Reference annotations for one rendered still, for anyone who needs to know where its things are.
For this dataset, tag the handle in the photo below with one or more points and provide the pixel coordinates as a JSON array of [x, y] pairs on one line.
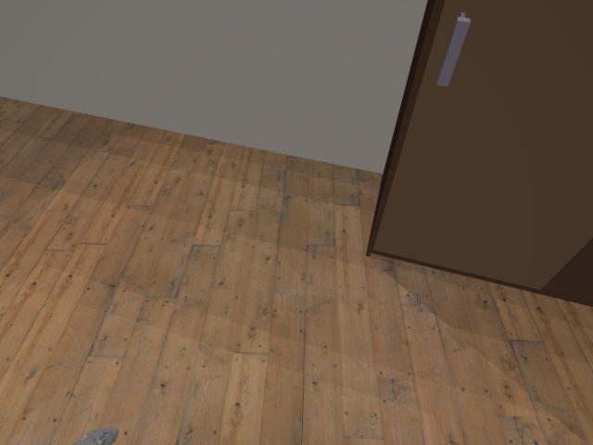
[[454, 47]]

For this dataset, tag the wardrobe door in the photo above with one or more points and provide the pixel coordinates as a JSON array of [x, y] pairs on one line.
[[577, 273], [495, 175]]

